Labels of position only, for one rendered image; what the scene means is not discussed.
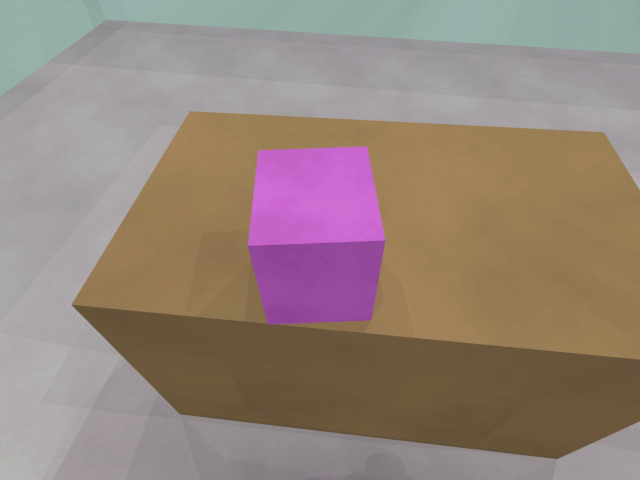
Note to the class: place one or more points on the pedestal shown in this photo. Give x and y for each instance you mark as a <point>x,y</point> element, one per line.
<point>507,310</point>

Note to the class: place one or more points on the carton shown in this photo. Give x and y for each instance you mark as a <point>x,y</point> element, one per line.
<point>316,238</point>

